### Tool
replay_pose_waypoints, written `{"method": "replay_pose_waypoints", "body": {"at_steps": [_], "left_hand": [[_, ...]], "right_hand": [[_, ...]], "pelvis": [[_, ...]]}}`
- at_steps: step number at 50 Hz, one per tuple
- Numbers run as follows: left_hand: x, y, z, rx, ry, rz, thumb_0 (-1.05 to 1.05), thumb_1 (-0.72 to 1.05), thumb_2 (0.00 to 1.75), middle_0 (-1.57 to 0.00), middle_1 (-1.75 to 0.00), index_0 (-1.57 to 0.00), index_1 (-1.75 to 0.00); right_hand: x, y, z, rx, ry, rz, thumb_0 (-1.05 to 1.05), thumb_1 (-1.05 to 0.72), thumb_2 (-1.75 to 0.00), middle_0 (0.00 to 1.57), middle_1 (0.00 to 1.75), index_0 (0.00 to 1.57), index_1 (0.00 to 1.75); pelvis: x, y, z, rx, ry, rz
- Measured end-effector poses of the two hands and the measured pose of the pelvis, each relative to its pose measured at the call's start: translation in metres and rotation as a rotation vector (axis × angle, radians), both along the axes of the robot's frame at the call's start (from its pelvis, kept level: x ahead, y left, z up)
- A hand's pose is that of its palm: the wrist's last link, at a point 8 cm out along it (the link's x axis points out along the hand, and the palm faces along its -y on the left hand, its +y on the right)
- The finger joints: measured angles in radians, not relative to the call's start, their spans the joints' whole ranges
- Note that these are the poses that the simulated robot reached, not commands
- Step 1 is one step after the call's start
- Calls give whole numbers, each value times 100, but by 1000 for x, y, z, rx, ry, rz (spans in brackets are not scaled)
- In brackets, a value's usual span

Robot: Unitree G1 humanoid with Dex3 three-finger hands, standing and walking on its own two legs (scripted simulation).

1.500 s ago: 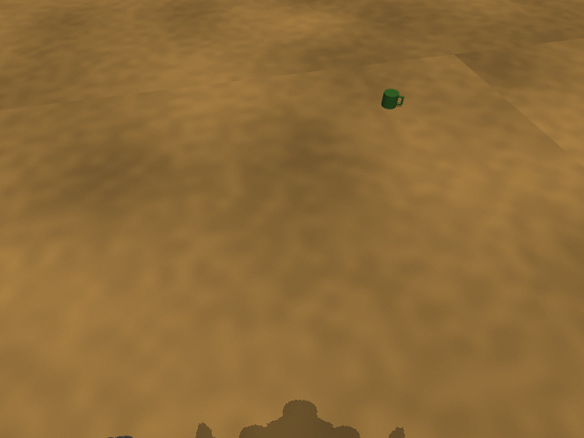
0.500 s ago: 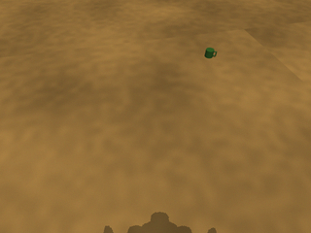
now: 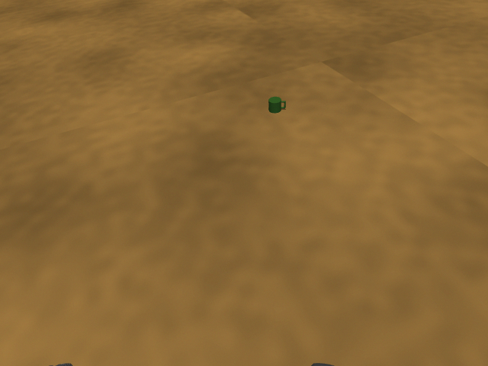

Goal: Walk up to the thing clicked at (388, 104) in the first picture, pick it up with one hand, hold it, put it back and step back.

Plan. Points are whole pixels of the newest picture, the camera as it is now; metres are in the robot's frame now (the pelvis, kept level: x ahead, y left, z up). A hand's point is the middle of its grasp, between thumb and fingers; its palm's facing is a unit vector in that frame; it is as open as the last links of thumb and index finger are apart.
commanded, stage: walk up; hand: left
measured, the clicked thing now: (277, 104) +2.02 -0.13 -0.70
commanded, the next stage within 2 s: none
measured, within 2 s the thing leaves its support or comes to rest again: neither
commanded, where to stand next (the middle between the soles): +1.57 -0.24 m, yaw -11 degrees
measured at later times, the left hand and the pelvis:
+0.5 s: hand (146, 286) +0.32 +0.26 -0.14, palm faces -0.10 -0.94 -0.34, open 7.4 cm; pelvis +0.27 -0.01 +0.01, yaw -6 degrees
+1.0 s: hand (212, 152) +0.72 +0.14 -0.09, palm faces -0.17 -0.91 -0.39, open 7.4 cm; pelvis +0.56 -0.10 +0.01, yaw -11 degrees
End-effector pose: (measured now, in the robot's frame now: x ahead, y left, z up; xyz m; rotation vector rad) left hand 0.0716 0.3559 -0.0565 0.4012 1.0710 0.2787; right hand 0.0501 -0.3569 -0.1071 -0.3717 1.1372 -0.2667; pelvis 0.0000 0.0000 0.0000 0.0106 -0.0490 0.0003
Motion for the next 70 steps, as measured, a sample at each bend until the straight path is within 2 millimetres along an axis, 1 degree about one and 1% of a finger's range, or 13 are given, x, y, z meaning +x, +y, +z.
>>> {"method": "replay_pose_waypoints", "body": {"at_steps": [3,11,17,25,31,37,41,44,47,51,60,65,70], "left_hand": [[15,-25,-5,-16,-36,21,0,91,89,-20,-30,-20,-29],[33,-69,-12,-104,126,37,1,90,89,-21,-30,-21,-30],[97,-69,-27,-134,168,2,1,90,89,-21,-30,-21,-30],[243,-46,-51,-116,164,-70,1,90,89,-20,-30,-21,-30],[381,-56,-23,-98,61,-207,1,91,89,-20,-30,-21,-29],[506,-84,2,-85,-48,-301,1,91,89,-20,-30,-20,-29],[577,-114,4,-64,-67,-344,1,91,89,-20,-30,-20,-29],[622,-137,-2,-46,-94,-335,1,91,89,-20,-30,-21,-29],[643,-157,-3,-56,-117,-310,0,91,89,-20,-30,-21,-29],[647,-169,3,-77,-73,-251,0,90,89,-20,-30,-21,-29],[660,-153,-9,-74,93,-169,1,90,89,-21,-30,-21,-30],[700,-132,-29,-79,127,-133,1,90,89,-21,-30,-21,-30],[764,-123,-48,-79,163,-138,1,90,89,-20,-30,-21,-29]], "right_hand": [[37,-5,-4,23,9,26,1,-91,-90,20,30,20,30],[141,13,33,117,-105,87,1,-91,-89,20,30,20,30],[204,7,45,72,-71,79,1,-90,-89,21,30,21,30],[306,15,43,-5,-130,34,1,-91,-89,20,30,21,30],[318,19,52,22,-121,-89,0,-91,-89,21,30,21,30],[325,4,36,51,13,-162,0,-90,-89,21,30,21,30],[349,-18,13,75,65,-204,1,-90,-89,21,30,21,30],[382,-39,-9,87,96,-218,1,-90,-89,21,30,21,30],[428,-50,-14,105,100,-195,1,-91,-89,20,30,21,30],[503,-60,2,118,34,-142,1,-91,-89,20,30,20,30],[645,-79,36,80,-68,-58,0,-91,-89,20,30,20,30],[719,-77,40,41,-65,-24,1,-91,-90,20,30,20,30],[779,-66,42,3,-125,-31,0,-91,-89,20,30,21,30]], "pelvis": [[22,-14,0,-14,-1,-6],[92,-31,29,-24,-4,-66],[161,-30,26,-42,21,-86],[270,-8,8,0,35,-113],[340,-12,25,2,22,-145],[408,-29,26,20,14,-166],[459,-51,15,30,16,-174],[500,-73,0,5,19,-179],[529,-88,1,3,9,-185],[566,-99,19,4,1,-187],[655,-107,28,-37,17,-190],[716,-99,16,-55,29,-172],[772,-88,7,-27,20,-180]]}}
